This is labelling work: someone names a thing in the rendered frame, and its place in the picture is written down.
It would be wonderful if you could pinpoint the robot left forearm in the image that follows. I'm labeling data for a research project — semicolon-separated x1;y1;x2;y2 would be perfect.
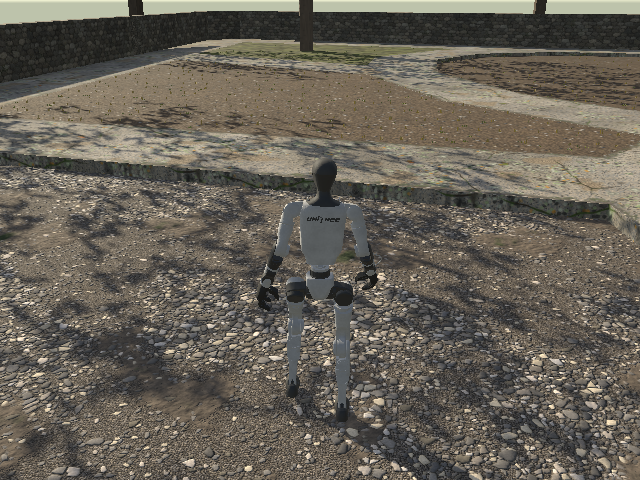
260;241;283;288

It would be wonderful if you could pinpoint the left robot shin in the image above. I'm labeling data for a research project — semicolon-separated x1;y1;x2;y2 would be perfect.
287;318;301;385

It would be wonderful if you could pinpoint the robot right forearm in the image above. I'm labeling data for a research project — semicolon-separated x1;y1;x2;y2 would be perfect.
359;242;376;276

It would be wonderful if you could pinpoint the robot right hand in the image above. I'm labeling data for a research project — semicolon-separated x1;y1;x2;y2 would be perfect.
355;272;378;290

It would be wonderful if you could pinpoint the robot right upper arm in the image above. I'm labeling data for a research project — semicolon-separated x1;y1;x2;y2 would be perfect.
344;202;370;257

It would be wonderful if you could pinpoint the robot left upper arm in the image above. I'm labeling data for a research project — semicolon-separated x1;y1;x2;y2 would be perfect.
274;201;303;257

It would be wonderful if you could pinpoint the humanoid robot torso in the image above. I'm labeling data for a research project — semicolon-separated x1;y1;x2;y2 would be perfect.
299;197;346;300

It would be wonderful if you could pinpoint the robot left hand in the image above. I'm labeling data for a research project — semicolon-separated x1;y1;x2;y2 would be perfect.
256;283;279;311

